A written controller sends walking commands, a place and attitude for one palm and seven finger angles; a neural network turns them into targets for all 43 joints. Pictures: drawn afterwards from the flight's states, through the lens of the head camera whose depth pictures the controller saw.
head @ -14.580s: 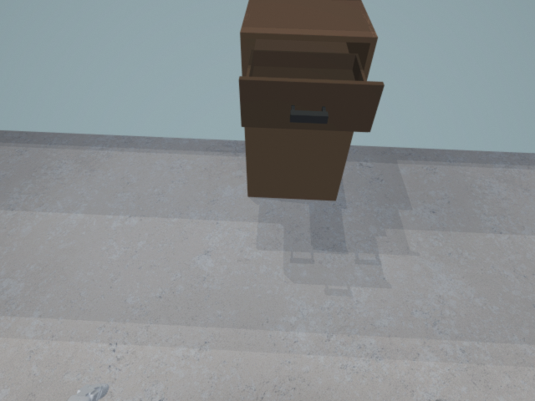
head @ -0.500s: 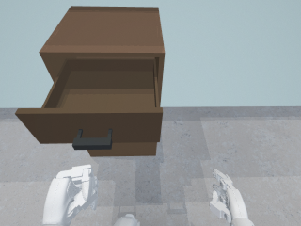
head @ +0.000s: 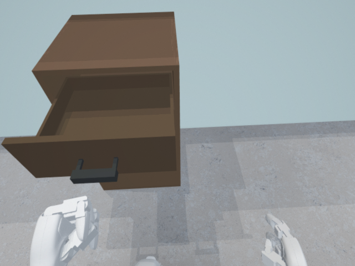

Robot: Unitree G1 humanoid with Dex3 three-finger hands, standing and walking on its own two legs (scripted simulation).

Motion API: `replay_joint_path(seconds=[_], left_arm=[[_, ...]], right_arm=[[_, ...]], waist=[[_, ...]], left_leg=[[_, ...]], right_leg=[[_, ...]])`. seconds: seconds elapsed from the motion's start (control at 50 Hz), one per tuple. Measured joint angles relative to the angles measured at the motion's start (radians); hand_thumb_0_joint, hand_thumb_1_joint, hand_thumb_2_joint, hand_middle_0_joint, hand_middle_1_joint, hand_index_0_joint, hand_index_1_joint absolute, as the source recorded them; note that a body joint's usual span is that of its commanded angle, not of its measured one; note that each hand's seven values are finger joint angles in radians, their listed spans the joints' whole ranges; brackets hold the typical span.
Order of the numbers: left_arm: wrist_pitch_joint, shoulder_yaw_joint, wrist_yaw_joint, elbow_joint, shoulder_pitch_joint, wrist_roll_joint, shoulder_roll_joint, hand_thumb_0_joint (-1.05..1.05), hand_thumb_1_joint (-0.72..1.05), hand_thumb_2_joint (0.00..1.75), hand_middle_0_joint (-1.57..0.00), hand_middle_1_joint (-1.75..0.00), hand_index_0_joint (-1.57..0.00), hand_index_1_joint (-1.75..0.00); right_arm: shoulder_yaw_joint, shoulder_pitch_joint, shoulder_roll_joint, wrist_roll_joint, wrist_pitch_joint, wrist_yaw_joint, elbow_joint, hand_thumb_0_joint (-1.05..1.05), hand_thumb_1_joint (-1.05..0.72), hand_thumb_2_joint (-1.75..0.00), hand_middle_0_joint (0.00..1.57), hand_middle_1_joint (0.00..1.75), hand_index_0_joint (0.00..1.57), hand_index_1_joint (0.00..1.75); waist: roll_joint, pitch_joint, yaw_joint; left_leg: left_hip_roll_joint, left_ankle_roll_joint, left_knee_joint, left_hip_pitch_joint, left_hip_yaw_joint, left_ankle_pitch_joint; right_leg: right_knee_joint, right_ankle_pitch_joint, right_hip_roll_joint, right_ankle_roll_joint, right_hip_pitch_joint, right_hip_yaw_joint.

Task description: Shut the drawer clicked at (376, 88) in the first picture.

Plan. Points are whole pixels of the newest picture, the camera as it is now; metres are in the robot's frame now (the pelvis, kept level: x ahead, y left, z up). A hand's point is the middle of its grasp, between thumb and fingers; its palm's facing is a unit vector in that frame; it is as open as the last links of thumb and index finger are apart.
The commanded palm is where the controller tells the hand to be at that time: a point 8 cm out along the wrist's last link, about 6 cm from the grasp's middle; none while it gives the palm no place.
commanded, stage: bring the fist close to the handle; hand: left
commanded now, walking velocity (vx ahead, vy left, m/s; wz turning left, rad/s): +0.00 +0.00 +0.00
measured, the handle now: (96, 168) +0.35 +0.24 +0.00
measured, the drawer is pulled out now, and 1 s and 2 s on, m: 0.27 0.27 0.26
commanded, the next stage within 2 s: push the drawer shut in 1.46 s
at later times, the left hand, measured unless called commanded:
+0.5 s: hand (101, 223) +0.20 +0.16 +0.06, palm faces +0.10 -0.99 -0.04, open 3.2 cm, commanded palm +0.17 +0.22 +0.06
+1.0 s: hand (109, 209) +0.24 +0.17 +0.01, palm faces +0.07 -1.00 -0.01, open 3.2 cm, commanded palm +0.22 +0.22 +0.01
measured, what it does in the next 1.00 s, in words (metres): stands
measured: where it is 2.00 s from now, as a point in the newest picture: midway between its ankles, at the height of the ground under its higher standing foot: outside the picture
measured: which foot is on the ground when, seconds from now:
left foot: down 0.00-1.00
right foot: down 0.00-1.00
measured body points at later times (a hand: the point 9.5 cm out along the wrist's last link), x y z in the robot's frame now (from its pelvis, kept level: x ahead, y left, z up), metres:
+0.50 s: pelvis +0.01 -0.01 -0.01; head +0.05 -0.02 +0.44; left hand +0.18 +0.22 +0.06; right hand +0.19 -0.25 -0.09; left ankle +0.04 +0.13 -0.68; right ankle -0.03 -0.10 -0.68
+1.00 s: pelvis -0.01 +0.02 -0.04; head +0.06 +0.02 +0.41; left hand +0.23 +0.23 +0.01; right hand +0.16 -0.22 -0.12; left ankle +0.04 +0.13 -0.68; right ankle -0.03 -0.10 -0.68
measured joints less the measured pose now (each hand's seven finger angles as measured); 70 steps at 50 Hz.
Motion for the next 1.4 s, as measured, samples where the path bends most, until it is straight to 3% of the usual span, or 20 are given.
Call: replay_joint_path(seconds=[0.12,0.3,0.44,0.64,1.12,1.4], left_arm=[[0.035,0.009,-0.057,0.060,-0.008,-0.008,0.012,0.01,0.90,0.90,-1.40,-1.60,-1.40,-1.60],[-0.043,0.076,-0.095,0.168,-0.094,-0.040,0.007,0.01,0.90,0.90,-1.40,-1.60,-1.40,-1.60],[-0.055,0.090,-0.137,0.247,-0.135,-0.047,0.010,0.01,0.90,0.90,-1.40,-1.60,-1.40,-1.60],[-0.117,0.102,-0.116,0.319,-0.223,-0.044,0.009,0.01,0.90,0.90,-1.40,-1.60,-1.40,-1.60],[-0.101,0.035,0.006,0.447,-0.451,0.033,-0.001,0.01,0.90,0.90,-1.40,-1.60,-1.40,-1.60],[-0.076,0.025,0.032,0.435,-0.428,0.041,0.002,0.01,0.90,0.90,-1.40,-1.60,-1.40,-1.60]], right_arm=[[0.001,-0.014,0.009,0.004,0.007,-0.017,0.011,0.02,-0.91,-0.90,0.20,0.30,0.20,0.30],[-0.004,-0.039,0.001,-0.005,-0.012,-0.018,0.039,0.02,-0.91,-0.90,0.20,0.30,0.20,0.30],[-0.017,-0.043,-0.001,-0.005,0.000,-0.024,0.065,0.02,-0.91,-0.90,0.20,0.30,0.20,0.30],[-0.021,-0.053,0.002,-0.015,-0.001,-0.022,0.079,0.02,-0.91,-0.90,0.20,0.30,0.20,0.30],[0.008,-0.069,0.011,-0.037,0.055,0.007,0.053,0.02,-0.90,-0.90,0.20,0.30,0.20,0.30],[0.015,-0.060,0.014,-0.032,0.095,0.009,0.034,0.01,-0.91,-0.90,0.20,0.30,0.20,0.30]], waist=[[-0.006,-0.006,0.008],[-0.018,0.002,0.008],[-0.025,-0.001,0.000],[-0.027,-0.003,-0.010],[-0.030,-0.024,-0.024],[-0.028,-0.031,-0.024]], left_leg=[[0.000,-0.008,-0.028,0.023,-0.001,0.006],[0.003,-0.020,-0.011,-0.017,-0.015,0.002],[0.003,-0.019,0.005,-0.047,-0.010,-0.004],[0.005,-0.010,0.082,-0.147,-0.006,-0.022],[0.001,0.026,0.226,-0.335,0.010,-0.055],[0.001,0.026,0.206,-0.311,0.010,-0.054]], right_leg=[[-0.015,-0.002,0.001,-0.009,0.017,-0.001],[0.007,-0.013,0.005,-0.021,-0.022,-0.014],[0.026,-0.019,0.004,-0.019,-0.054,-0.009],[0.095,-0.032,0.004,-0.010,-0.151,-0.003],[0.225,-0.056,-0.005,0.022,-0.332,0.015],[0.201,-0.051,-0.004,0.023,-0.307,0.015]])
